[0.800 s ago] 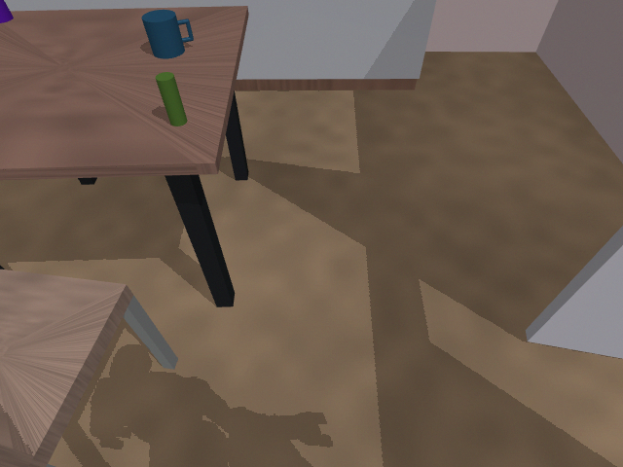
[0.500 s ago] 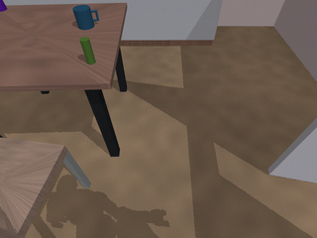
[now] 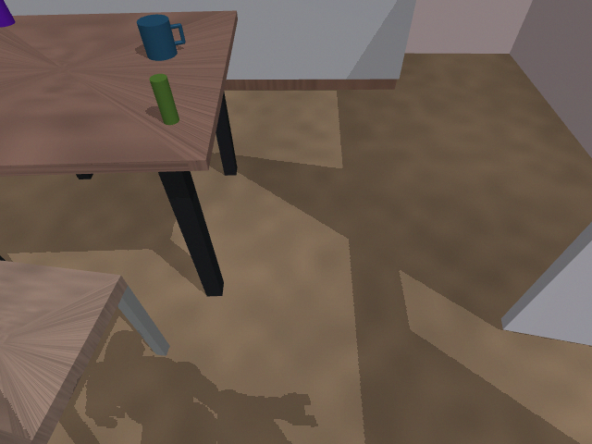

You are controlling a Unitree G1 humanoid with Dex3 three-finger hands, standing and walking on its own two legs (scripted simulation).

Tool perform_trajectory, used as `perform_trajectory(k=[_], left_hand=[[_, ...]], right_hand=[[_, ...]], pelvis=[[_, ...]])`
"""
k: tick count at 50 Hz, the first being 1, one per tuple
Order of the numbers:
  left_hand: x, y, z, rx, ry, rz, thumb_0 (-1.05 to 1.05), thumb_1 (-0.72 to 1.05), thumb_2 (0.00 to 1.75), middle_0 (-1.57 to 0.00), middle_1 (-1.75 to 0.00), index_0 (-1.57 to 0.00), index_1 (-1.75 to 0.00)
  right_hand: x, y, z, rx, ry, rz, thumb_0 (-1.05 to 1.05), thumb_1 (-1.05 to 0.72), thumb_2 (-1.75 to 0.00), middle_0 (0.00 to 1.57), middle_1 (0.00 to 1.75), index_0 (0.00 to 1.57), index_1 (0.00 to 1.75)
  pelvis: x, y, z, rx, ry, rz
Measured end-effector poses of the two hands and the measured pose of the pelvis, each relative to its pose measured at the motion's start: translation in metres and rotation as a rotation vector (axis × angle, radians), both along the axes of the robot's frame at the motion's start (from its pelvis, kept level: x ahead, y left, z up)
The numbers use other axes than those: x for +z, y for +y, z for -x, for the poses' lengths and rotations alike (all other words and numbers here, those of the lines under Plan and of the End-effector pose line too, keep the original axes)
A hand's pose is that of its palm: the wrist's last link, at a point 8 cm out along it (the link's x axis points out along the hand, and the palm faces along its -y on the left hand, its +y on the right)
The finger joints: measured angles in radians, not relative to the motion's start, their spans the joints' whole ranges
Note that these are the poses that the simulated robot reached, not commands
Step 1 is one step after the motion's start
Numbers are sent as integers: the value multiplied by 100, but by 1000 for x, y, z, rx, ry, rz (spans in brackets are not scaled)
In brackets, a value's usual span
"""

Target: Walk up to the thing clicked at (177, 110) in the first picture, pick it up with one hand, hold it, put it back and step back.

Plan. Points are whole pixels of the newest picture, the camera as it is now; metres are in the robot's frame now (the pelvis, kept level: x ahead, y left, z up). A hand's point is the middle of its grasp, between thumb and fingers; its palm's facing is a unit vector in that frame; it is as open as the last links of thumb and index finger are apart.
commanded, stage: stand
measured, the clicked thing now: (165, 100) +0.86 +0.33 +0.01
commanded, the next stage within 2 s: walk up in 0.32 s
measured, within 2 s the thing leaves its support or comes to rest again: neither
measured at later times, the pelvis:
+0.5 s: pelvis +0.00 +0.03 -0.01, yaw +6 degrees
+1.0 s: pelvis +0.08 +0.16 -0.03, yaw +19 degrees
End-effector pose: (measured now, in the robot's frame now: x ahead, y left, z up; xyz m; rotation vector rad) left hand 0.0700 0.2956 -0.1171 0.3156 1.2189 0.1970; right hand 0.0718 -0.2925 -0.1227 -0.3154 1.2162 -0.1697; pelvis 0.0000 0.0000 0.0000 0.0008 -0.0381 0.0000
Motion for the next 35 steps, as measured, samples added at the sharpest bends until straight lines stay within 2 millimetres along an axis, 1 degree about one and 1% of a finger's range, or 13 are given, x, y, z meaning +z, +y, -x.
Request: perform_trajectory(k=[16, 19, 23, 27, 31, 33, 35], left_hand=[[-1, 1, 7, 6, 17, 3, 1, 91, 90, -21, -30, -21, -30], [1, 10, 10, 42, -33, -20, 1, 90, 90, -21, -30, -21, -30], [10, 41, 28, 96, -64, -93, 0, 90, 89, -21, -30, -21, -31], [16, 83, 45, 129, -51, -159, 0, 90, 90, -21, -30, -21, -31], [13, 131, 58, 163, -40, -200, 1, 90, 90, -21, -30, -21, -31], [4, 157, 61, 174, -26, -213, 1, 90, 90, -21, -30, -21, -31], [-3, 176, 61, 190, -7, -218, 1, 90, 90, -21, -30, -21, -30]], right_hand=[[-1, 0, 6, 0, 22, 2, 1, -90, -90, 20, 30, 20, 30], [-3, -2, 3, 38, 43, -1, 1, -90, -90, 20, 30, 20, 30], [0, -1, -10, 92, 65, 6, 1, -90, -90, 20, 30, 20, 30], [2, 11, -27, 131, 65, 16, 1, -90, -90, 20, 30, 20, 30], [0, 38, -52, 166, 46, 33, 1, -90, -90, 20, 30, 20, 30], [-5, 55, -66, 173, 17, 45, 1, -90, -90, 20, 30, 20, 30], [-8, 76, -74, 175, -15, 44, 1, -90, -90, 20, 30, 20, 30]], pelvis=[[0, 1, 1, 3, 3, 0], [-4, 4, 2, 39, 6, 15], [-7, 18, 2, 85, 11, 23], [-11, 39, -2, 132, 4, 31], [-23, 70, -11, 173, 1, 35], [-33, 89, -18, 188, 0, 26], [-39, 104, -23, 195, -8, -2]])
